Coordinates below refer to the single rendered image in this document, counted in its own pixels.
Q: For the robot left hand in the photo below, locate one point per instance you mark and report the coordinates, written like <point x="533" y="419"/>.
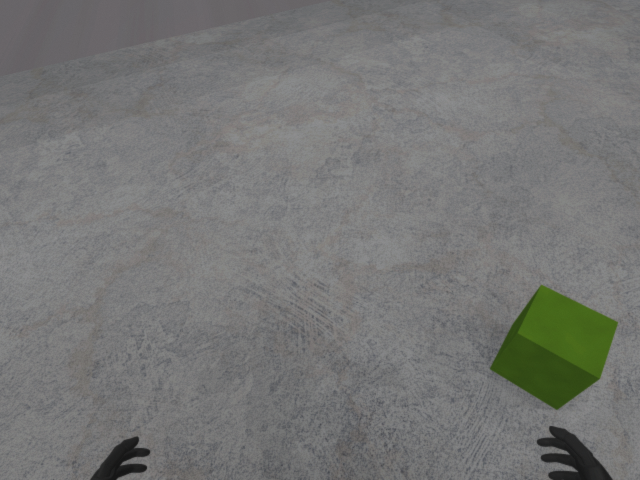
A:
<point x="110" y="469"/>

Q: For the carton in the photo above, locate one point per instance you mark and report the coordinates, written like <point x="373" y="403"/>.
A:
<point x="556" y="348"/>

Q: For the robot right hand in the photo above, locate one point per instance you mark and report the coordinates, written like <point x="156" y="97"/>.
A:
<point x="580" y="458"/>

